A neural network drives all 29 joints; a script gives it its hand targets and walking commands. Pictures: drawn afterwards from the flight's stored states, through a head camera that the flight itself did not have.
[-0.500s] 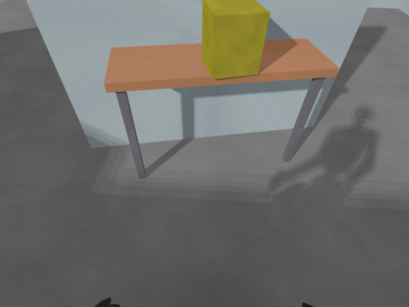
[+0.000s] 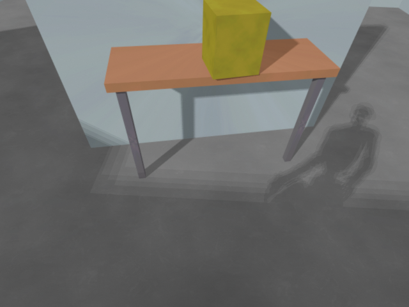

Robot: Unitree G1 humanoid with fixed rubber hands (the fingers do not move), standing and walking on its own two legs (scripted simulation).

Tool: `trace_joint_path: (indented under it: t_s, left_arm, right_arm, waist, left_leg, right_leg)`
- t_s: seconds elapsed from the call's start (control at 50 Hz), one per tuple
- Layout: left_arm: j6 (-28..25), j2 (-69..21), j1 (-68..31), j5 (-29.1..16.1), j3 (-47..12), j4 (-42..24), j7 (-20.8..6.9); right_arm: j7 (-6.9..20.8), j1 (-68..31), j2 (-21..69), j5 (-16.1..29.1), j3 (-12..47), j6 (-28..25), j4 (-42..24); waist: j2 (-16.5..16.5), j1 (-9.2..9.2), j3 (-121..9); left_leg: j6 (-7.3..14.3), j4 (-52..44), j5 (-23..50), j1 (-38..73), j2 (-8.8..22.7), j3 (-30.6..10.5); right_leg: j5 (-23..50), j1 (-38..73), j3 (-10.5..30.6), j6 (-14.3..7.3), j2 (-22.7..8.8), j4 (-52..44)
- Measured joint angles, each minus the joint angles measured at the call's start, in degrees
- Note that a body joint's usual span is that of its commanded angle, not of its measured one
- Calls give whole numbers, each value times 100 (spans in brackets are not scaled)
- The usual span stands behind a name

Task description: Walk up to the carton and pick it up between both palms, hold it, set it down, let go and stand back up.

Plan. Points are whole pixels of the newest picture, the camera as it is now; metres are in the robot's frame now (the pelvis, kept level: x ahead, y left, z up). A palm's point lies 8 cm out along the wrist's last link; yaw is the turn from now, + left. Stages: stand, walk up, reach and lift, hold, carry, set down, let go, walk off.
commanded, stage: stand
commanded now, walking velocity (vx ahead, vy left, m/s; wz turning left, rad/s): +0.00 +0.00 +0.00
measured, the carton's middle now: (232, 38) +1.13 -0.11 +0.05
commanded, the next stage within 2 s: none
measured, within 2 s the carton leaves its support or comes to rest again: neither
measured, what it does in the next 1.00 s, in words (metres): stands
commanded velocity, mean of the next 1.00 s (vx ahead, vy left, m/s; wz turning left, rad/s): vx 0.00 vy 0.00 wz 0.00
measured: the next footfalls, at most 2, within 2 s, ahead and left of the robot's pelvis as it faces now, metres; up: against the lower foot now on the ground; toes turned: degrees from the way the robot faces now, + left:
none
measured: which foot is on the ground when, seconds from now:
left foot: down 0.00-1.00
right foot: down 0.00-1.00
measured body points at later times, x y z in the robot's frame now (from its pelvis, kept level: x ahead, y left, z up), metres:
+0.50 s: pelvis +0.01 +0.00 +0.01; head +0.02 +0.00 +0.46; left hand +0.07 +0.23 -0.13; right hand +0.07 -0.24 -0.13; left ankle +0.01 +0.12 -0.73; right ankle +0.02 -0.12 -0.73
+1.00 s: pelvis +0.01 +0.00 +0.01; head +0.01 +0.00 +0.46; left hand +0.02 +0.22 -0.15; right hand +0.03 -0.23 -0.14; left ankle +0.01 +0.12 -0.73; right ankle +0.02 -0.12 -0.73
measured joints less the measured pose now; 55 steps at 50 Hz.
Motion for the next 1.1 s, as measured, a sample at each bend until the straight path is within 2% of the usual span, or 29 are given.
trace_joint_path:
  t_s: [0.48,1.1]
  left_arm:
    - [-14,13,-49,-46,49,629,92]
    - [-57,-163,55,-80,37,1906,177]
  right_arm:
    - [-68,47,-12,22,-47,-30,613]
    - [-138,40,198,51,-54,-52,1840]
  waist:
    - [3,-21,86]
    - [-4,-3,151]
  left_leg:
    - [-5,-332,104,310,-3,-25]
    - [-8,-853,362,690,-8,-12]
  right_leg:
    - [103,326,-24,-5,-3,-347]
    - [352,690,-10,2,-9,-842]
